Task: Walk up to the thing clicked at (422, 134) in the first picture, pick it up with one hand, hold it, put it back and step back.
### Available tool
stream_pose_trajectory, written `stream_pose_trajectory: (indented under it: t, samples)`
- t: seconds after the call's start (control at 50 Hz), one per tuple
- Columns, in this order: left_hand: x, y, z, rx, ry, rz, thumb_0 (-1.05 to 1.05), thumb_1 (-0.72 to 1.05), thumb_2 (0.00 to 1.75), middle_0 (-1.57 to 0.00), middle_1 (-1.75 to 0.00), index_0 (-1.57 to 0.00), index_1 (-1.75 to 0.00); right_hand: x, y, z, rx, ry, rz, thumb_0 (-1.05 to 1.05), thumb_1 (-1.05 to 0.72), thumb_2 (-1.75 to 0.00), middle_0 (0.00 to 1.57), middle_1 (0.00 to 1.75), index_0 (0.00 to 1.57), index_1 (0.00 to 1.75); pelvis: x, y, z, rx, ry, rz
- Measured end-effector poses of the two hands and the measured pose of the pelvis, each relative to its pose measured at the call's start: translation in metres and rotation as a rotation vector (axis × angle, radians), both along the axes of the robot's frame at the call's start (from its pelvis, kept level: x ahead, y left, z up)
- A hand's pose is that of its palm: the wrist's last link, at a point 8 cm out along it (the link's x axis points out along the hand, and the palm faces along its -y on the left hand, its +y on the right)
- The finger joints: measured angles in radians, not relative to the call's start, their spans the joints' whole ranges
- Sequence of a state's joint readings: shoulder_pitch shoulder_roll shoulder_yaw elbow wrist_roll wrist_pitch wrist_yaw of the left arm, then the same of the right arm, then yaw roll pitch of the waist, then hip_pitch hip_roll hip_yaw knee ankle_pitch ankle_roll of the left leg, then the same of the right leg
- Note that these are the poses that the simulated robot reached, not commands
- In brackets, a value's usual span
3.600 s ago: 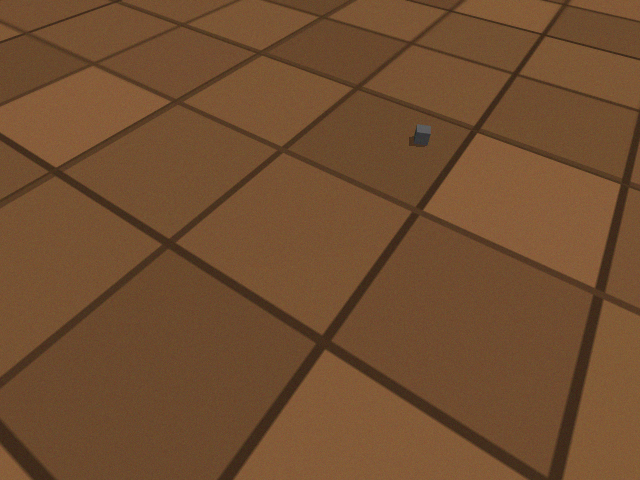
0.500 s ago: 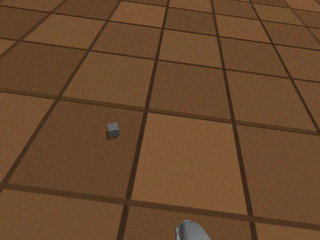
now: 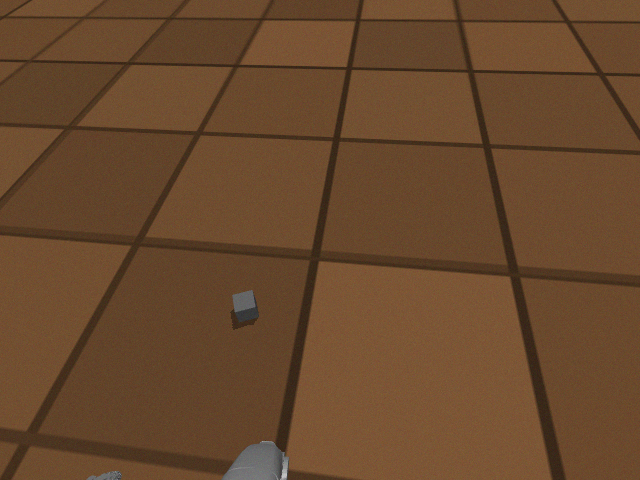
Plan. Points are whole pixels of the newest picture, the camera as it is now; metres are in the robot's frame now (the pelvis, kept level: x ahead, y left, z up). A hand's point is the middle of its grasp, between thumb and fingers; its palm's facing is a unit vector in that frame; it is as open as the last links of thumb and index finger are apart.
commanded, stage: walk up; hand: left
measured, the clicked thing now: (245, 306) +0.76 +0.33 -0.74
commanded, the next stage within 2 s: none
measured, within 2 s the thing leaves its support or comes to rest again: neither
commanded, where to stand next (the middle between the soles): +0.34 +0.02 m, yaw +1 degrees
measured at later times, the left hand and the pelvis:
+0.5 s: hand (111, 433) +0.20 +0.34 -0.15, palm faces -0.01 -0.95 -0.32, open 7.4 cm; pelvis +0.16 +0.06 +0.00, yaw +2 degrees
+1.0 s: hand (161, 345) +0.33 +0.29 -0.14, palm faces -0.01 -0.91 -0.41, open 7.4 cm; pelvis +0.26 +0.02 -0.01, yaw +1 degrees
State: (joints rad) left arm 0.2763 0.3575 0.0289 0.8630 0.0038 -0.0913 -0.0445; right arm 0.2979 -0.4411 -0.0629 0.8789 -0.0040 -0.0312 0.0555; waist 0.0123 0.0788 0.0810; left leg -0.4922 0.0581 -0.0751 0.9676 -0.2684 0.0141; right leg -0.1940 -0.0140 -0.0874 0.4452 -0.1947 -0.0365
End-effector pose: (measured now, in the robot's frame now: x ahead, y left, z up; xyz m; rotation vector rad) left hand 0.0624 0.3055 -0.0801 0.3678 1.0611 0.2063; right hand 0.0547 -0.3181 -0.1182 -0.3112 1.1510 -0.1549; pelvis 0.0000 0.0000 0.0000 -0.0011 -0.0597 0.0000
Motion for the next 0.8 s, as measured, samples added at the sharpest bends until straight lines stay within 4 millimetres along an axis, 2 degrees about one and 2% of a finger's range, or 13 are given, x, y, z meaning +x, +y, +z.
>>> stream_pose_trajectory:
  t: [0.16,0.24,0.3,0.42,0.54,0.64,0.72,0.8]
  samples:
    - [0.015,0.04,-0.02,-0.011,0.054,0.071,0.0,0.9,0.9,-0.2,-0.3,-0.21,-0.3,0.064,0.018,0.014,-0.051,0.038,0.06,0.01,-0.9,-0.9,0.2,0.3,0.2,0.3,0.054,0.022,-0.005,-0.035,0.013,0.04]
    - [0.035,0.066,-0.044,-0.024,0.097,0.086,0.0,0.9,0.9,-0.2,-0.3,-0.2,-0.3,0.104,0.037,0.017,-0.092,0.003,0.072,0.01,-0.9,-0.9,0.2,0.3,0.2,0.3,0.087,0.043,-0.018,-0.022,0.015,0.051]
    - [0.055,0.073,-0.052,-0.041,0.136,0.082,0.0,0.9,0.9,-0.2,-0.3,-0.2,-0.3,0.126,0.052,0.022,-0.102,-0.053,0.061,0.01,-0.9,-0.9,0.2,0.3,0.2,0.3,0.104,0.055,-0.018,-0.022,0.009,0.046]
    - [0.104,0.076,-0.045,-0.071,0.12,0.05,0.0,0.9,0.9,-0.2,-0.3,-0.2,-0.3,0.146,0.071,0.036,-0.093,-0.061,0.038,0.01,-0.9,-0.9,0.2,0.3,0.21,0.3,0.137,0.063,-0.004,-0.017,0.0,0.045]
    - [0.146,0.074,-0.035,-0.065,0.12,0.031,0.0,0.9,0.9,-0.2,-0.3,-0.2,-0.3,0.16,0.067,0.032,-0.077,-0.031,0.013,0.01,-0.9,-0.9,0.21,0.3,0.21,0.3,0.17,0.061,0.0,0.004,-0.003,0.026]
    - [0.187,0.064,-0.025,-0.026,0.121,0.006,0.0,0.9,0.9,-0.2,-0.3,-0.2,-0.3,0.178,0.051,0.016,-0.054,0.004,-0.01,0.01,-0.9,-0.9,0.21,0.3,0.21,0.3,0.201,0.049,-0.004,0.02,0.008,0.015]
    - [0.223,0.049,-0.024,0.029,0.083,0.002,0.0,0.9,0.9,-0.2,-0.3,-0.2,-0.3,0.2,0.034,-0.011,-0.03,0.044,-0.022,0.01,-0.9,-0.9,0.21,0.3,0.21,0.3,0.224,0.032,-0.017,0.019,0.011,0.01]
    - [0.246,0.03,-0.017,0.03,0.04,-0.001,0.0,0.9,0.9,-0.2,-0.3,-0.2,-0.3,0.226,0.033,-0.022,-0.003,0.061,-0.006,0.01,-0.9,-0.9,0.2,0.3,0.2,0.3,0.237,0.022,-0.016,0.021,0.007,0.01]
